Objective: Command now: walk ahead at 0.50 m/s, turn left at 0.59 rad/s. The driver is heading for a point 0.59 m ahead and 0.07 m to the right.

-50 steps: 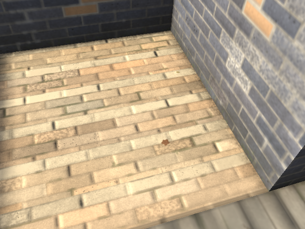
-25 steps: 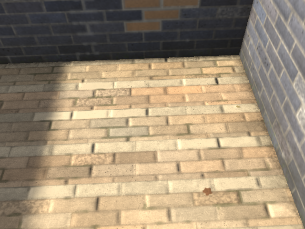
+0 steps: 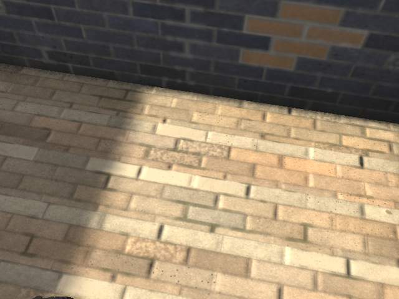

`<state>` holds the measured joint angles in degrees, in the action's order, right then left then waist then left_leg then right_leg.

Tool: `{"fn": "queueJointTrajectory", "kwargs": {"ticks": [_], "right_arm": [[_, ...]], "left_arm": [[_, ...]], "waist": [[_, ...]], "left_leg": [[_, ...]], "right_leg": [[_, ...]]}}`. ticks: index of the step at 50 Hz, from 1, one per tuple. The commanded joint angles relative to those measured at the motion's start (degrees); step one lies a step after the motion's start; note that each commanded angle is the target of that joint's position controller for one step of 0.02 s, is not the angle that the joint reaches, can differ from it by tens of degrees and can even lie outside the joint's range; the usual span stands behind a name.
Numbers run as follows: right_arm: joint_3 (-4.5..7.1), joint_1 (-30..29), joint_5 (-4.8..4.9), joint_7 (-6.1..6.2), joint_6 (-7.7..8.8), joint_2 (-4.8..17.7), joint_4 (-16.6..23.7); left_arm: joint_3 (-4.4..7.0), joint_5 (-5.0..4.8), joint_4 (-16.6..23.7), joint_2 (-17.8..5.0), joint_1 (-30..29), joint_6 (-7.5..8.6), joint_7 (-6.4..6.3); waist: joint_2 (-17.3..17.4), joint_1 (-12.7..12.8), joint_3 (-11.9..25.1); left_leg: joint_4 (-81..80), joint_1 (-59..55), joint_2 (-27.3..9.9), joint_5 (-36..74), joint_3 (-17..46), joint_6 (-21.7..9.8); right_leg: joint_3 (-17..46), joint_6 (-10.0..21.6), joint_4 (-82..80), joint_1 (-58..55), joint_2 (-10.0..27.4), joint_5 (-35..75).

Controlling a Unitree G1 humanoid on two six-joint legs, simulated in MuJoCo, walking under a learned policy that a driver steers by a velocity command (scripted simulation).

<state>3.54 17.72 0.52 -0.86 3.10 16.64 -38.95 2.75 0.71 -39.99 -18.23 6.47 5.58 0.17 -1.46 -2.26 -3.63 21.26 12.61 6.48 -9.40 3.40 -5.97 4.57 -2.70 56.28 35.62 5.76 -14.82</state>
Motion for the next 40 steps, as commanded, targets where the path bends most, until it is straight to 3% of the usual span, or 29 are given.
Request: {"fn": "queueJointTrajectory", "kwargs": {"ticks": [1, 4, 7, 10, 11, 12, 13, 14, 15, 16, 17, 18, 19, 21, 23, 26, 30, 33, 35, 36, 37, 38, 39, 40], "right_arm": [[2.86, -2.0, 0.47, 1.29, 0.79, 10.1, 3.9], [3.02, 0.7, 0.7, 1.68, 0.15, 10.7, 2.7], [2.74, 2.8, 1.0, 1.76, -0.15, 9.6, 1.3], [2.53, 2.6, 0.58, 1.73, -0.47, 8.8, 0.4], [2.11, 2.4, 0.41, 1.61, -0.54, 7.7, 0.5], [1.04, 2.6, -0.1, 1.41, -0.44, 5.0, 1.1], [-0.13, 9.1, 0.45, 1.53, 0.08, 1.9, 1.9], [-0.2, 11.2, 1.51, 1.66, 0.55, 3.5, 1.7], [1.01, 5.8, 2.1, 1.67, 0.57, 8.4, 1.6], [1.1, 0.2, 1.51, 1.67, 0.5, 9.0, 2.8], [0.94, -3.1, 0.5, 1.53, 0.64, 8.2, 3.7], [1.05, -3.6, -0.06, 1.32, 0.72, 7.4, 3.8], [0.87, -2.8, 0.03, 1.07, 0.72, 6.3, 3.5], [0.34, -2.2, 0.05, 0.85, 0.62, 4.3, 3.1], [-0.27, -5.4, -0.36, 0.85, 0.79, 3.1, 4.2], [-0.98, -10.7, -0.35, 0.4, 1.41, 1.7, 5.2], [-1.08, -17.3, 0.47, -0.6, 2.0, 1.7, 6.7], [-0.6, -19.7, 0.49, -1.43, 2.48, 2.7, 8.0], [0.41, -14.5, -0.37, -1.51, 2.86, 4.7, 6.6], [1.38, -8.0, -1.07, -1.2, 2.99, 6.6, 4.5], [2.2, -0.9, -2.1, -0.59, 2.93, 10.0, 3.1], [2.58, 2.6, -3.17, -0.16, 2.1, 13.6, 2.9], [1.95, 4.9, -1.78, -0.38, 1.26, 9.9, 2.0], [1.2, 1.2, -1.12, -0.48, 0.86, 7.9, 2.1]], "left_arm": [[0.46, 0.26, 3.4, -2.8, -1.5, -0.07, -0.03], [0.11, -0.53, 4.8, -2.3, -7.3, 0.48, 0.69], [0.78, -1.11, 5.2, -4.3, -8.3, 1.13, 1.4], [1.71, -1.03, 4.5, -5.6, -4.6, 1.81, 1.7], [2.45, -0.69, 3.4, -6.6, -0.3, 2.01, 1.42], [3.22, 0.08, 2.7, -8.7, 6.5, 2.31, 1.08], [4.56, 1.0, 1.5, -14.0, 13.7, 2.09, 0.9], [4.66, -0.65, -1.0, -12.6, 17.6, 1.47, 1.74], [3.35, -1.56, -0.5, -8.1, 15.1, 1.26, 1.74], [2.63, -1.14, 0.0, -6.1, 12.1, 0.78, 1.52], [2.02, -0.65, 0.0, -4.9, 9.8, 0.47, 1.46], [1.54, -0.27, 0.0, -3.8, 8.3, 0.48, 1.31], [1.34, -0.07, -0.2, -3.3, 7.7, 0.55, 1.21], [1.45, -0.65, -1.0, -3.9, 8.6, 0.88, 1.06], [1.92, -1.1, -2.0, -5.6, 9.7, 0.91, 0.77], [2.11, -1.5, -3.2, -6.9, 11.3, 0.31, 0.5], [2.11, -2.03, -5.5, -7.8, 15.6, -0.58, 0.39], [2.17, -2.17, -6.9, -8.2, 17.0, -1.73, 0.08], [2.45, -1.97, -6.8, -9.2, 15.5, -2.5, -0.41], [2.18, -1.92, -6.5, -8.7, 14.9, -2.56, -0.61], [1.22, -0.72, -4.9, -6.4, 14.6, -2.22, -0.77], [-0.99, 0.42, -4.6, -0.1, 22.3, -1.54, -0.37], [-0.35, -0.84, -6.7, -3.5, 24.3, -1.28, -0.16], [0.88, -2.28, -5.9, -7.4, 19.5, -1.49, -0.13]], "waist": [[4.0, 1.1, 3.5], [5.6, -1.6, 3.1], [7.0, -1.9, 3.5], [9.3, 0.5, 3.4], [9.1, 2.7, 5.3], [6.6, 5.9, 11.7], [-6.4, 5.3, 20.5], [-16.2, 5.7, 21.6], [-8.3, 6.9, 13.1], [-3.9, 6.8, 7.9], [-1.8, 5.7, 3.9], [-2.4, 4.2, 2.7], [-3.8, 3.3, 2.6], [-4.5, 2.8, 3.4], [-3.3, 3.4, 2.6], [-2.7, 5.2, 2.1], [-2.7, 7.7, 0.9], [-3.1, 6.8, -0.2], [-4.0, 3.1, 3.7], [-3.1, -0.2, 8.3], [0.1, -2.8, 15.7], [14.9, -0.8, 24.7], [14.4, -2.5, 31.5], [10.2, -2.3, 23.1]], "left_leg": [[-8.0, 2.2, -12.1, 13.2, 10.6, -9.2], [-6.9, 3.5, -11.2, 6.4, 11.1, -6.8], [-3.1, -1.7, -13.8, 2.5, 15.2, -5.9], [1.5, -5.5, -15.7, 5.8, 17.9, -4.4], [6.0, -5.4, -13.7, 11.0, 16.9, -3.2], [17.5, -2.4, -10.7, 10.4, 13.9, -1.3], [37.3, 14.1, -3.2, -4.0, 7.2, 3.2], [49.0, 27.3, -1.4, -24.2, 6.3, 4.9], [53.4, 32.4, -4.4, -20.9, 8.3, 4.6], [53.2, 32.5, -6.7, -16.5, 5.9, 4.4], [49.9, 31.6, -8.5, -13.2, 4.3, 4.4], [46.2, 29.3, -10.6, -10.4, 3.9, 4.4], [44.0, 26.6, -11.5, -8.8, 3.2, 4.6], [40.2, 25.3, -12.0, -7.4, 1.4, 5.3], [33.8, 26.6, -12.5, -4.1, 0.4, 6.2], [22.3, 24.6, -12.0, 5.2, -1.1, 6.7], [12.8, 20.7, -9.9, 12.0, -2.8, 6.6], [8.4, 20.1, -8.7, 8.5, -2.3, 4.7], [5.0, 11.4, -6.4, 8.8, -3.8, 2.8], [2.9, 1.1, -5.7, 14.7, -4.7, 1.2], [6.7, -14.2, -13.0, 31.9, 1.2, -1.6], [10.1, -35.8, -29.8, 49.3, 21.1, -12.2], [7.3, -35.6, -31.8, 46.8, 28.3, -15.3], [5.8, -28.6, -28.5, 44.9, 20.5, -12.8]], "right_leg": [[-1.6, -1.8, -11.4, -3.0, -1.7, 11.4], [-2.2, -1.9, -21.6, -7.9, -4.8, 19.9], [-0.5, -0.4, -26.2, -8.7, -4.8, 19.0], [-1.6, 2.7, -28.5, -12.5, -4.8, 12.7], [-2.9, 4.3, -30.4, -18.7, -5.4, 12.0], [1.7, 7.6, -29.1, -30.0, -0.1, 12.1], [22.3, 16.1, -30.2, -50.2, 12.0, 6.8], [41.9, 20.6, -38.9, -55.0, 17.5, -10.2], [38.0, 18.2, -40.8, -49.2, 15.9, -18.3], [29.6, 16.1, -41.0, -42.5, 13.6, -15.1], [23.6, 15.7, -42.3, -35.9, 11.0, -8.7], [19.6, 15.1, -43.5, -32.1, 9.0, -3.3], [16.7, 14.8, -44.6, -29.7, 7.4, 0.8], [12.4, 15.6, -46.1, -28.5, 6.5, 7.8], [9.3, 16.4, -47.5, -28.6, 6.7, 13.3], [4.2, 15.1, -48.2, -29.0, 5.1, 16.5], [2.0, 13.9, -47.3, -30.7, 5.5, 17.2], [3.2, 12.5, -43.8, -35.3, 7.5, 22.5], [1.5, 10.1, -35.9, -37.2, 6.1, 36.9], [-0.3, 8.2, -28.1, -35.2, 3.5, 42.3], [-2.0, 5.5, -16.2, -26.8, 0.4, 31.5], [-4.2, 0.8, 6.3, -6.0, -7.7, -9.2], [3.4, 0.2, 15.1, -3.3, -8.7, -24.5], [3.7, 0.2, 17.3, -0.2, -6.0, -22.5]]}}
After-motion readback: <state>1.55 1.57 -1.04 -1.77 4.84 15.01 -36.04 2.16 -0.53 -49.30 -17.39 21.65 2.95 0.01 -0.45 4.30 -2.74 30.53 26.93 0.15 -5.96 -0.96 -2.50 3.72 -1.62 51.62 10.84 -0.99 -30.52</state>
